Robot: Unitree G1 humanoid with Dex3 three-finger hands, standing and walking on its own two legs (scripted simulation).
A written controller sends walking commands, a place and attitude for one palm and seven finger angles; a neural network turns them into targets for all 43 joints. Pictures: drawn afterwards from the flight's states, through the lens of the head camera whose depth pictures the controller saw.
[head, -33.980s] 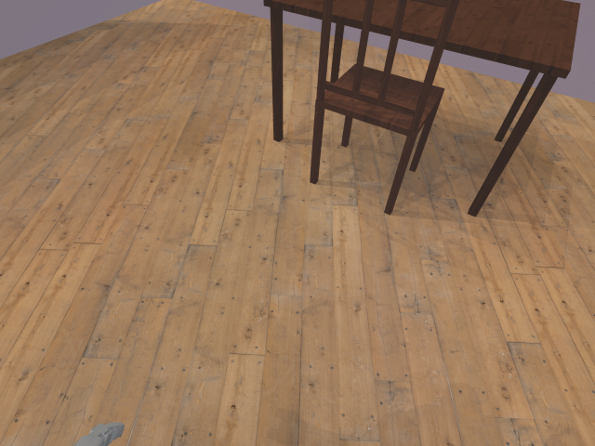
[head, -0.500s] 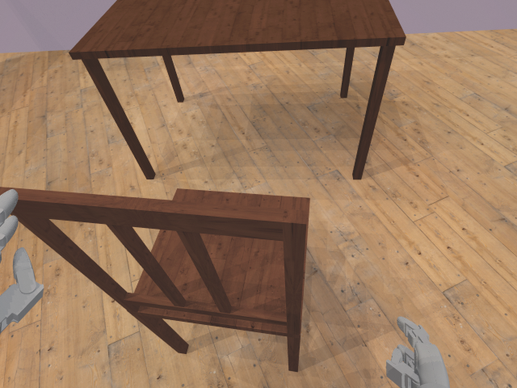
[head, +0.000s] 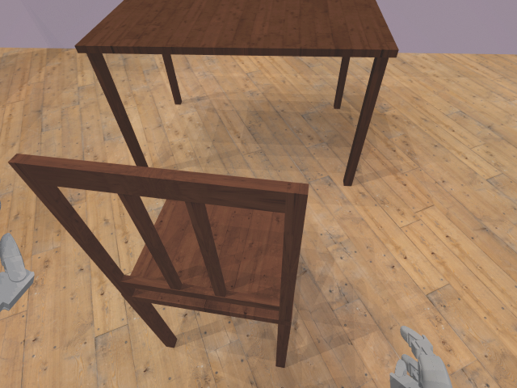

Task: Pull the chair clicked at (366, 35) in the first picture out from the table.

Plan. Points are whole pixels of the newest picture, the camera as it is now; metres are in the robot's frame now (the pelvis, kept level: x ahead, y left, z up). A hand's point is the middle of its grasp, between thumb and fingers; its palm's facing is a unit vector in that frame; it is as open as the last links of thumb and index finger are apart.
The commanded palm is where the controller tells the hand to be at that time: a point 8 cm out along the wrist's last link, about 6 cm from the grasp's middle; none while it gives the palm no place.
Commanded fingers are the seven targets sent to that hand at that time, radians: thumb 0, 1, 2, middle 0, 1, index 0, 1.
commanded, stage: step back with the hand held close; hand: left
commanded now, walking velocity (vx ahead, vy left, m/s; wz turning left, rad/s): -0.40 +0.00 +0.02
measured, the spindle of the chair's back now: (156, 248) +0.36 +0.23 -0.04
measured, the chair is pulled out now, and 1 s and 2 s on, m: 0.67 0.67 0.67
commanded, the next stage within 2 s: stop stepping back and stand still in 1.20 s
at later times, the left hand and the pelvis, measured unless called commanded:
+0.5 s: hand (16, 287) +0.18 +0.26 +0.18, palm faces +0.46 -0.75 -0.48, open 7.4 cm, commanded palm +0.12 +0.31 +0.19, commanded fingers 0.00 0.90 0.90 -0.20 -0.30 -0.20 -0.30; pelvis -0.01 +0.00 -0.01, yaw +1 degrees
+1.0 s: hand out of the picture +0.14 +0.26 +0.18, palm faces +0.43 -0.74 -0.51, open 7.4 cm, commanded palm +0.08 +0.30 +0.19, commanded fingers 0.00 0.90 0.90 -0.20 -0.30 -0.20 -0.30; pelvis -0.06 +0.00 +0.00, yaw +0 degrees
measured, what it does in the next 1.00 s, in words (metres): steps on the spot: right foot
